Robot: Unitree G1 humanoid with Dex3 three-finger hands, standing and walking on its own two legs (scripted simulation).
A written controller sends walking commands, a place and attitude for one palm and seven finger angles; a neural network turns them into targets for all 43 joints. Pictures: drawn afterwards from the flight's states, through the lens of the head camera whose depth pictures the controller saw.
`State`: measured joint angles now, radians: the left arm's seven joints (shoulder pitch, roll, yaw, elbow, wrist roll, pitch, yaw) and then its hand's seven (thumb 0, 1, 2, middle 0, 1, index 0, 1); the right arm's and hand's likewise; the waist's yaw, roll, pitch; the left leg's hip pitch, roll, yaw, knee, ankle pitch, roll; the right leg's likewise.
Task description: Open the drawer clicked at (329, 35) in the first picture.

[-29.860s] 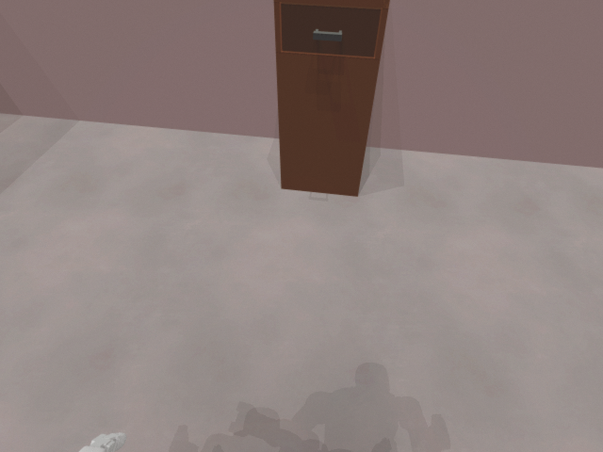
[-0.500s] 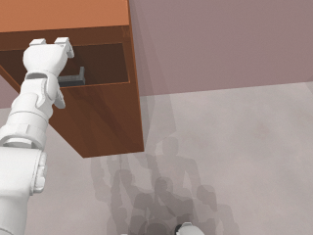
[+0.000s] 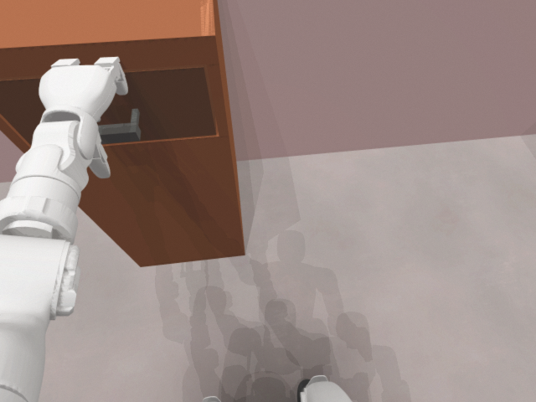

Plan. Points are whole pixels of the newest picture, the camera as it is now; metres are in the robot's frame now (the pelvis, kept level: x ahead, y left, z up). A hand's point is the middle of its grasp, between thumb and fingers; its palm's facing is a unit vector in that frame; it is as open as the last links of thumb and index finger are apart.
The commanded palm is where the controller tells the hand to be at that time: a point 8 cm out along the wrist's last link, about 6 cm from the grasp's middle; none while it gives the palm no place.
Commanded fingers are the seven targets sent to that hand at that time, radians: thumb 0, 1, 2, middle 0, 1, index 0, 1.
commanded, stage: re-aim the fingers above the handle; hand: left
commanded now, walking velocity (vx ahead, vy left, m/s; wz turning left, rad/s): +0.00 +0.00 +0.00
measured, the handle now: (109, 125) +0.57 +0.23 +0.03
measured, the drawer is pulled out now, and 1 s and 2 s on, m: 0.00 0.00 0.00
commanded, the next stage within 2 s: lower the fingers behind the handle in 0.70 s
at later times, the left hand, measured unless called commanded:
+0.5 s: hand (96, 117) +0.52 +0.22 +0.09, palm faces -0.05 +0.03 -1.00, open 13.5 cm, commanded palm +0.53 +0.24 +0.13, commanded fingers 0.00 -0.50 0.30 -0.30 -1.20 -0.30 -1.20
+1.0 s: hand (96, 118) +0.53 +0.22 +0.09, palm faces -0.02 +0.03 -1.00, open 13.5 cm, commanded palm +0.53 +0.24 +0.11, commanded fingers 0.00 -0.50 0.30 -0.30 -1.20 -0.30 -1.20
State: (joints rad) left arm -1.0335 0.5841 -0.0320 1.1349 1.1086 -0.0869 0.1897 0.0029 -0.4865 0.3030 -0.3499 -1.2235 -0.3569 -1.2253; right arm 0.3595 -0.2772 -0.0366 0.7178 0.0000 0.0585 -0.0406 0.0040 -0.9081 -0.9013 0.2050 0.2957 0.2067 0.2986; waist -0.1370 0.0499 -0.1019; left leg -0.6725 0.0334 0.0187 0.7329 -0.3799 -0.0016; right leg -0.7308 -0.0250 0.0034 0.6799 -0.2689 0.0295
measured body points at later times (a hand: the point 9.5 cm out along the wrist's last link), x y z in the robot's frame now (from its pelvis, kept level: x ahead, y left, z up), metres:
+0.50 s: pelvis -0.02 +0.00 -0.01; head +0.10 -0.01 +0.43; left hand +0.52 +0.22 +0.15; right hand -0.05 -0.29 -0.13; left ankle -0.03 +0.12 -0.71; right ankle +0.02 -0.14 -0.71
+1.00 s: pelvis -0.04 +0.01 -0.02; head +0.09 -0.01 +0.41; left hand +0.52 +0.22 +0.15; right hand -0.07 -0.27 -0.14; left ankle -0.03 +0.12 -0.71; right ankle +0.02 -0.14 -0.71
